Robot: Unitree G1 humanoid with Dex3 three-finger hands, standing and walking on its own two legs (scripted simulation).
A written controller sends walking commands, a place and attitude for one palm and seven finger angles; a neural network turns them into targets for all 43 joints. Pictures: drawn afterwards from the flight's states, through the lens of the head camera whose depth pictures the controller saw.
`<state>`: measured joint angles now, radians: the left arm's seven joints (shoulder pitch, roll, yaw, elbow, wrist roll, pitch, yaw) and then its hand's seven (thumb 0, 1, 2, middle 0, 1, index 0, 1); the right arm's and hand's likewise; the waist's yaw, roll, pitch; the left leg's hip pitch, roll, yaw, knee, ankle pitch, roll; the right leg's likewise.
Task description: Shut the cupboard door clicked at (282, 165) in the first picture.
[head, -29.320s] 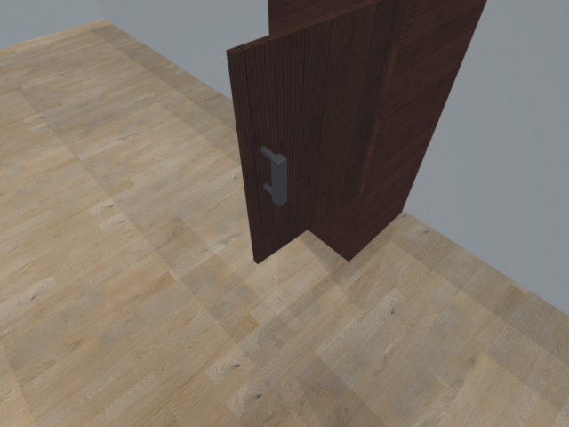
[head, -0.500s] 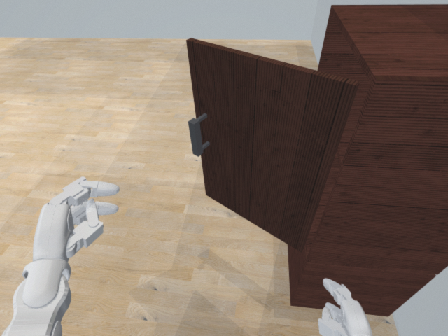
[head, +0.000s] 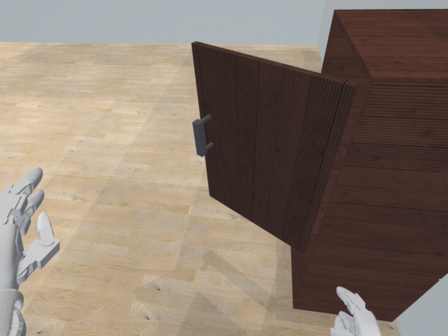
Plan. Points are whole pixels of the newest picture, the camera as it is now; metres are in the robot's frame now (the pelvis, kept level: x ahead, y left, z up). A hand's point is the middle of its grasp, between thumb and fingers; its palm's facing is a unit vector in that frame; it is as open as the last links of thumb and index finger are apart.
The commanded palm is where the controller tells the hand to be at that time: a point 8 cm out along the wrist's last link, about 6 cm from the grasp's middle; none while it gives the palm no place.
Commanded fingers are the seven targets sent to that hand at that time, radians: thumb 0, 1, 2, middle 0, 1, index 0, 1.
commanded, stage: draw the hand back to the body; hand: left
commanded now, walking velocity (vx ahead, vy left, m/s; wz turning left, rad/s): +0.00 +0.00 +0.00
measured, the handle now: (204, 135) +0.67 +0.15 -0.01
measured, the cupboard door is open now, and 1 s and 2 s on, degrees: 59 59 59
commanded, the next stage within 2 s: step back with the hand held close in 0.10 s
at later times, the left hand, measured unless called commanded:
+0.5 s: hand (56, 233) +0.20 +0.27 +0.15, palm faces +0.37 -0.80 -0.48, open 7.4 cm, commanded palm +0.14 +0.31 +0.17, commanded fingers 0.00 0.90 0.90 -0.20 -0.30 -0.20 -0.30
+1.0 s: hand (13, 274) +0.14 +0.29 +0.16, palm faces +0.44 -0.78 -0.45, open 7.4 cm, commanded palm +0.08 +0.32 +0.17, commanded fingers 0.00 0.90 0.90 -0.20 -0.30 -0.20 -0.30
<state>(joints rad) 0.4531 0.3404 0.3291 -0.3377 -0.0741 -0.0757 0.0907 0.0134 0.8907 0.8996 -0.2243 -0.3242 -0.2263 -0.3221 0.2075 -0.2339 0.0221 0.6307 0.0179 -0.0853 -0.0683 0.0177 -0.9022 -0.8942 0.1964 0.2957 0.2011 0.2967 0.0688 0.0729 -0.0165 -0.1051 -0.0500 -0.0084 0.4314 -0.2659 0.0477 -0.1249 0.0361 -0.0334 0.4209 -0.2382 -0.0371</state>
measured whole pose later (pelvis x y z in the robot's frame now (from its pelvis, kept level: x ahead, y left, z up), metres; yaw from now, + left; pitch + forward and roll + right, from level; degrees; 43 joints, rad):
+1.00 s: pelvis -0.07 +0.03 -0.02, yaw -2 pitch -1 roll +0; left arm 0.50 0.38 0.44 -0.45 -0.02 -0.22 0.13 0.01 0.89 0.90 -0.21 -0.30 -0.21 -0.30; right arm 0.24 -0.23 0.01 0.54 0.01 0.00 -0.07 0.02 -0.90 -0.89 0.20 0.30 0.20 0.30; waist 0.01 0.00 -0.01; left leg -0.38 -0.07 0.06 0.66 -0.27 0.10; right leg -0.41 0.01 0.01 0.64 -0.23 0.01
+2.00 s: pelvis -0.24 +0.02 -0.01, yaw -4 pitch +0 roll -1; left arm 0.52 0.39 0.40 -0.40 -0.06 -0.14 0.17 0.01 0.89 0.90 -0.21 -0.30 -0.21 -0.30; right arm 0.28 -0.26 0.00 0.62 0.03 -0.01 -0.10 0.02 -0.90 -0.89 0.20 0.30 0.20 0.30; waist -0.02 -0.03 -0.09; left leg -0.37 -0.04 0.01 0.52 -0.15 0.05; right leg -0.15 0.03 0.00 0.51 -0.36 0.00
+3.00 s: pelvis -0.30 +0.05 -0.01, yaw +0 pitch -1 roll +0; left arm 0.52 0.39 0.39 -0.43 -0.02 -0.18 0.18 0.01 0.89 0.90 -0.21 -0.30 -0.21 -0.30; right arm 0.22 -0.22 -0.01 0.62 0.01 -0.08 -0.08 0.02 -0.90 -0.89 0.20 0.30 0.20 0.30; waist 0.00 -0.01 -0.03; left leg -0.26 0.05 0.06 0.52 -0.24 -0.01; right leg -0.21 0.01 -0.07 0.52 -0.29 -0.03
